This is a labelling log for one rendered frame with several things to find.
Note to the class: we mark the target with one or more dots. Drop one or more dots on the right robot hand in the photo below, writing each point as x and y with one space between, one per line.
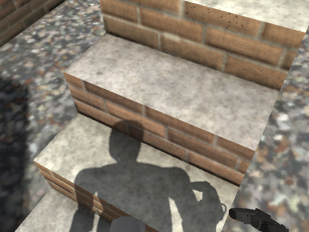
258 219

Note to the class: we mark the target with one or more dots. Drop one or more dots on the robot left thigh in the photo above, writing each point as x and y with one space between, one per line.
127 224

